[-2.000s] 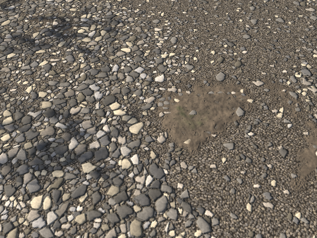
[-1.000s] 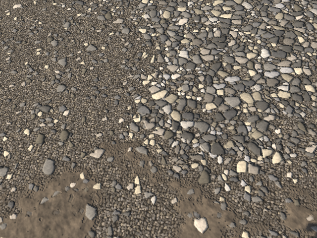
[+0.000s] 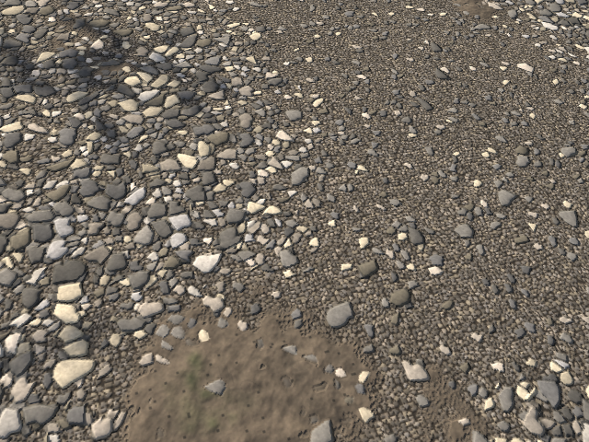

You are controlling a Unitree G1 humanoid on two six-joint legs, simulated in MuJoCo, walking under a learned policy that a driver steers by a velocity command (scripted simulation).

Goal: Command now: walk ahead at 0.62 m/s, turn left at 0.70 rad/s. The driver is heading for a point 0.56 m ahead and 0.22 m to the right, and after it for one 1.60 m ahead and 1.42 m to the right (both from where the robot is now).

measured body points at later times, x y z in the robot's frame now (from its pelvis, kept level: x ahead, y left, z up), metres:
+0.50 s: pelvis +0.36 -0.03 -0.01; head +0.38 -0.03 +0.43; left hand +0.46 +0.25 -0.14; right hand +0.44 -0.29 -0.13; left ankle +0.24 +0.12 -0.61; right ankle +0.38 -0.06 -0.73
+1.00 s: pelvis +0.71 -0.06 +0.00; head +0.75 -0.11 +0.45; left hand +1.03 +0.07 -0.08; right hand +0.67 -0.38 -0.10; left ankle +0.85 -0.02 -0.73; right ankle +0.65 -0.17 -0.65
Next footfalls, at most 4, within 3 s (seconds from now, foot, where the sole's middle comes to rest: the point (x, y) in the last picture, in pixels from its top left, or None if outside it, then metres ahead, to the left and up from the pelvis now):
0.36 right None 0.42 -0.07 -0.77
0.78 left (293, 290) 0.88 -0.04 -0.77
1.22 right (379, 347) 0.72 -0.26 -0.77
1.60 left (342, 274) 0.94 -0.18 -0.77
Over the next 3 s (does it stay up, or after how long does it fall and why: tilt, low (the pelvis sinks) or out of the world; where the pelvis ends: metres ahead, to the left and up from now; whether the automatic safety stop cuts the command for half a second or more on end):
stays up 1.20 -0.85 0.00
